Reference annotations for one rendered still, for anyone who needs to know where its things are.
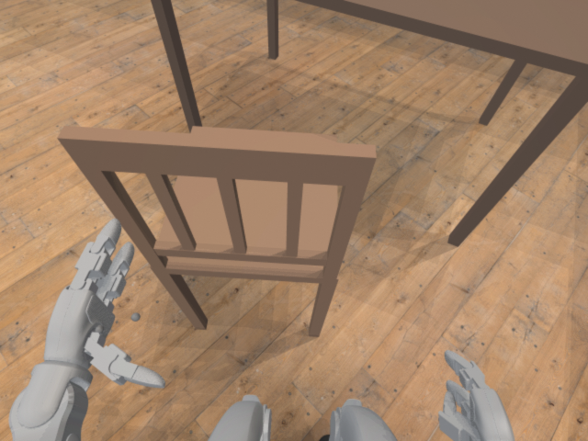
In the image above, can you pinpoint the table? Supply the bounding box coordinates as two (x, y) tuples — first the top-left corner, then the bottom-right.
(151, 0), (588, 247)

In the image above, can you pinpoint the chair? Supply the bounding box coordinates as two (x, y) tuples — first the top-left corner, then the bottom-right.
(57, 126), (377, 337)

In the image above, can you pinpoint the robot right hand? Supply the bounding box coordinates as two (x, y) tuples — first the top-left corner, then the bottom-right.
(438, 350), (515, 441)

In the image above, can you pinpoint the robot left shin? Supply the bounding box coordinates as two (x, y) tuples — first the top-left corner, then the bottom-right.
(242, 395), (261, 403)

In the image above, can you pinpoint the robot left thigh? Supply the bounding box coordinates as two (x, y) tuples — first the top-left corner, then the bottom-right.
(208, 401), (272, 441)

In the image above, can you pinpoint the left robot forearm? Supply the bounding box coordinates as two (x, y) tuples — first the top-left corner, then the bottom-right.
(8, 361), (93, 441)

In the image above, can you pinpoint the robot left hand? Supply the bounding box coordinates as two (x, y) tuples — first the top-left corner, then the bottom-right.
(44, 219), (165, 388)

